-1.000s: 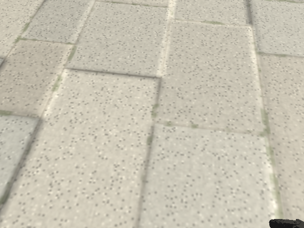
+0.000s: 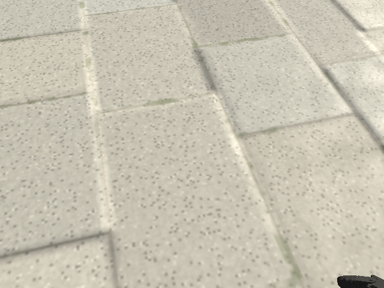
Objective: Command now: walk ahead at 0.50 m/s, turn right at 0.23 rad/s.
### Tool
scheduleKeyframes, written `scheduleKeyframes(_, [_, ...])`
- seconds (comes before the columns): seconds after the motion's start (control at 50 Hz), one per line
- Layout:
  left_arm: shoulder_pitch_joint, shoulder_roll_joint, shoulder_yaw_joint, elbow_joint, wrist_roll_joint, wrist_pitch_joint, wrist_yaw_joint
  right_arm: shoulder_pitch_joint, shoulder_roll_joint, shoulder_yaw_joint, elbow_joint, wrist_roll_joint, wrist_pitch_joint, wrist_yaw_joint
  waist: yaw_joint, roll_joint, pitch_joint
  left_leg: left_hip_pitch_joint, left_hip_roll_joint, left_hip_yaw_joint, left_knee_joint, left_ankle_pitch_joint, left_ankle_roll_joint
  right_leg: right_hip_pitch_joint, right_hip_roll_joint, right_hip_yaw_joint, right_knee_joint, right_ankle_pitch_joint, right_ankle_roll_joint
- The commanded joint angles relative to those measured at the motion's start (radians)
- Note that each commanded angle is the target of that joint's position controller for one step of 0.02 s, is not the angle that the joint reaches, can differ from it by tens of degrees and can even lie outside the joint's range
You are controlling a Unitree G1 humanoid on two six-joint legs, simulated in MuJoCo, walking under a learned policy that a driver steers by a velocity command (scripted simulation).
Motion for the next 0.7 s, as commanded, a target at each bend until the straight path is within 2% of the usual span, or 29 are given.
scheduleKeyframes(0.02, [-0.046, 0.135, 0.017, -0.105, -0.011, -0.028, -0.001, 0.258, -0.148, -0.054, 0.009, 0.014, 0.014, -0.005, -0.142, 0.131, -0.11, 0.603, 0.379, -0.594, -0.26, -0.341, 0.211, -0.582, -0.082, -0.024, 0.406, 0.032, 0.015])
scheduleKeyframes(0.04, [-0.11, 0.123, 0.015, -0.124, 0.005, -0.031, -0.003, 0.213, -0.129, -0.045, 0.008, 0.003, 0.02, -0.005, -0.123, 0.086, -0.032, 0.482, 0.335, -0.492, -0.285, -0.234, 0.201, -0.571, -0.114, -0.055, 0.352, 0.09, 0.014])
scheduleKeyframes(0.06, [-0.126, 0.111, 0.017, -0.129, 0.015, -0.032, -0.006, 0.183, -0.109, -0.036, 0.009, -0.003, 0.02, -0.006, -0.097, 0.093, -0.003, 0.407, 0.302, -0.424, -0.307, -0.139, 0.195, -0.537, -0.15, -0.063, 0.287, 0.138, 0.015])
scheduleKeyframes(0.08, [-0.114, 0.092, 0.015, -0.127, 0.014, -0.031, -0.01, 0.169, -0.101, -0.032, 0.01, -0.008, 0.019, -0.007, -0.076, 0.118, 0.005, 0.354, 0.274, -0.374, -0.33, -0.071, 0.189, -0.488, -0.167, -0.074, 0.247, 0.163, 0.019])
scheduleKeyframes(0.1, [-0.098, 0.073, 0.011, -0.121, 0.012, -0.029, -0.013, 0.166, -0.098, -0.031, 0.015, -0.003, 0.018, -0.007, -0.065, 0.133, -0.001, 0.331, 0.258, -0.335, -0.347, -0.019, 0.193, -0.46, -0.173, -0.089, 0.211, 0.173, 0.024])
scheduleKeyframes(0.16, [-0.15, 0.033, -0.005, -0.138, 0.02, -0.029, -0.015, 0.181, -0.139, -0.043, 0.039, 0.011, 0.015, -0.011, -0.068, 0.116, 0.008, 0.303, 0.254, -0.24, -0.387, 0.123, 0.214, -0.458, -0.186, -0.124, 0.055, 0.242, 0.045])
scheduleKeyframes(0.22, [-0.241, 0.01, -0.018, -0.153, 0.019, -0.04, -0.022, 0.202, -0.164, -0.048, 0.061, 0.018, 0.025, -0.016, -0.098, 0.101, 0.017, 0.294, 0.225, -0.149, -0.399, 0.165, 0.19, -0.405, -0.176, -0.149, -0.149, 0.414, 0.052])
scheduleKeyframes(0.26, [-0.302, 0.012, -0.018, -0.163, 0.013, -0.044, -0.029, 0.236, -0.175, -0.049, 0.081, 0.024, 0.032, -0.016, -0.123, 0.1, 0.025, 0.299, 0.219, -0.118, -0.393, 0.164, 0.176, -0.36, -0.154, -0.166, -0.248, 0.498, 0.054])
scheduleKeyframes(0.3, [-0.353, 0.021, -0.016, -0.18, 0.006, -0.048, -0.037, 0.275, -0.182, -0.05, 0.103, 0.03, 0.039, -0.015, -0.139, 0.102, 0.036, 0.336, 0.24, -0.123, -0.38, 0.158, 0.168, -0.347, -0.141, -0.169, -0.303, 0.522, 0.046])
scheduleKeyframes(0.36, [-0.386, 0.041, -0.007, -0.202, 0.003, -0.054, -0.049, 0.296, -0.196, -0.054, 0.125, 0.034, 0.056, -0.02, -0.127, 0.11, 0.047, 0.419, 0.281, -0.139, -0.335, 0.2, 0.146, -0.337, -0.129, -0.167, -0.365, 0.451, 0.01])
scheduleKeyframes(0.38, [-0.365, 0.052, -0.002, -0.199, 0.004, -0.055, -0.05, 0.292, -0.204, -0.057, 0.128, 0.034, 0.061, -0.022, -0.108, 0.114, 0.036, 0.439, 0.287, -0.137, -0.303, 0.258, 0.135, -0.297, -0.12, -0.175, -0.383, 0.423, -0.004])
scheduleKeyframes(0.4, [-0.303, 0.071, 0.009, -0.183, 0.009, -0.056, -0.048, 0.276, -0.21, -0.058, 0.128, 0.035, 0.067, -0.025, -0.062, 0.113, 0.002, 0.44, 0.27, -0.111, -0.226, 0.392, 0.118, -0.196, -0.097, -0.198, -0.416, 0.417, -0.025])
scheduleKeyframes(0.42, [-0.178, 0.11, 0.031, -0.145, 0.014, -0.054, -0.041, 0.277, -0.193, -0.051, 0.127, 0.032, 0.069, -0.027, -0.002, 0.094, -0.081, 0.405, 0.225, -0.069, -0.073, 0.505, 0.094, -0.009, -0.08, -0.215, -0.43, 0.424, -0.053])
scheduleKeyframes(0.44, [-0.004, 0.172, 0.053, -0.114, 0.024, -0.049, -0.03, 0.269, -0.147, -0.03, 0.104, 0.012, 0.066, -0.03, 0.072, 0.029, -0.219, 0.243, 0.176, -0.025, 0.191, 0.351, 0.056, 0.271, -0.216, -0.075, -0.389, 0.456, -0.112])
scheduleKeyframes(0.46, [0.071, 0.267, 0.072, -0.098, 0.032, -0.041, -0.029, 0.376, -0.044, 0.003, 0.077, 0.007, 0.046, -0.027, 0.036, -0.23, -0.345, -0.153, 0.011, 0.017, 0.568, -0.183, -0.018, 0.602, -0.452, 0.377, -0.464, 0.268, -0.267])
scheduleKeyframes(0.48, [0.091, 0.182, 0.051, -0.093, 0.017, -0.037, -0.031, 0.336, -0.114, -0.011, 0.09, 0.019, 0.029, -0.022, 0.067, -0.2, -0.361, -0.278, 0.021, -0.108, 0.7, -0.421, -0.015, 0.596, -0.466, 0.542, -0.57, 0.135, -0.273])
scheduleKeyframes(0.5, [0.024, 0.148, 0.035, -0.095, 0.014, -0.038, -0.031, 0.256, -0.169, -0.029, 0.063, 0.043, 0.02, -0.015, 0.054, -0.142, -0.208, -0.352, 0.073, -0.103, 0.733, -0.355, -0.004, 0.481, -0.439, 0.41, -0.59, 0.124, -0.235])
scheduleKeyframes(0.52, [-0.038, 0.126, 0.027, -0.102, 0.017, -0.039, -0.032, 0.2, -0.161, -0.026, 0.052, 0.041, 0.018, -0.016, 0.029, -0.076, -0.125, -0.333, 0.117, -0.073, 0.697, -0.269, -0.001, 0.348, -0.395, 0.293, -0.607, 0.202, -0.215])
scheduleKeyframes(0.54, [-0.088, 0.102, 0.019, -0.101, 0.025, -0.041, -0.036, 0.172, -0.151, -0.028, 0.049, 0.024, 0.021, -0.018, 0.001, -0.042, -0.06, -0.301, 0.142, -0.064, 0.638, -0.211, -0.007, 0.23, -0.358, 0.216, -0.639, 0.298, -0.207])
scheduleKeyframes(0.56, [-0.122, 0.078, 0.013, -0.103, 0.033, -0.047, -0.037, 0.195, -0.14, -0.031, 0.057, 0.02, 0.032, -0.017, -0.036, -0.062, -0.046, -0.238, 0.169, -0.076, 0.601, -0.167, -0.011, 0.153, -0.335, 0.15, -0.669, 0.365, -0.197])
scheduleKeyframes(0.6, [-0.143, 0.073, 0.016, -0.089, 0.031, -0.064, -0.038, 0.232, -0.099, -0.024, 0.078, 0.025, 0.058, -0.017, -0.065, -0.072, -0.035, -0.175, 0.175, -0.073, 0.569, -0.122, -0.028, 0.07, -0.318, 0.059, -0.724, 0.435, -0.201])
scheduleKeyframes(0.64, [-0.134, 0.09, 0.024, -0.064, 0.035, -0.077, -0.033, 0.196, -0.087, -0.023, 0.068, 0.025, 0.073, -0.022, -0.066, -0.05, -0.002, -0.207, 0.172, -0.092, 0.515, -0.049, -0.043, 0.045, -0.319, -0.02, -0.761, 0.489, -0.202])
scheduleKeyframes(0.7, [-0.113, 0.102, 0.029, -0.033, 0.038, -0.079, -0.022, 0.124, -0.076, -0.023, 0.048, 0.024, 0.071, -0.017, -0.046, -0.027, 0.023, -0.243, 0.156, -0.111, 0.359, 0.121, -0.047, 0.074, -0.303, -0.129, -0.778, 0.544, -0.173])
Velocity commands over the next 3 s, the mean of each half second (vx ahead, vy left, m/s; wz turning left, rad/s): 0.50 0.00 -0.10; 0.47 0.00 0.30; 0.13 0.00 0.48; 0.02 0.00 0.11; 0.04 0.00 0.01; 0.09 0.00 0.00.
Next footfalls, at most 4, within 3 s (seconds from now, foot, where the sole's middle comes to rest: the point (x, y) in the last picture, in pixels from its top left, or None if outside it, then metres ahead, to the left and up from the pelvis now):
0.44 right None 0.39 -0.15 -0.76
0.98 left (181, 230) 0.68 0.10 -0.76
1.44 right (230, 201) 0.82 -0.08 -0.76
1.74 left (171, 238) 0.65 0.13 -0.76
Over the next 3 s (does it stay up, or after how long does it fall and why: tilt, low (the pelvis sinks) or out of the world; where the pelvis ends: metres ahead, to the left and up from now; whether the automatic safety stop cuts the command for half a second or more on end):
stays up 0.79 0.03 0.02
